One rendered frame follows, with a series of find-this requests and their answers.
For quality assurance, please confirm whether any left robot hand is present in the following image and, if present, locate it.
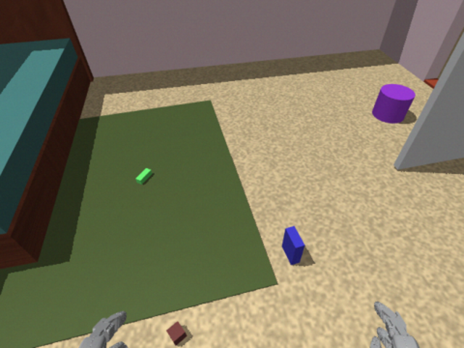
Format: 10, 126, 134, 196
79, 311, 128, 348

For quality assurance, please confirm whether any bed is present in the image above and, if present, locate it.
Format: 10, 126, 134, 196
0, 0, 94, 269

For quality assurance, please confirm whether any right robot hand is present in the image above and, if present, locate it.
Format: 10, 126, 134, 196
370, 302, 420, 348

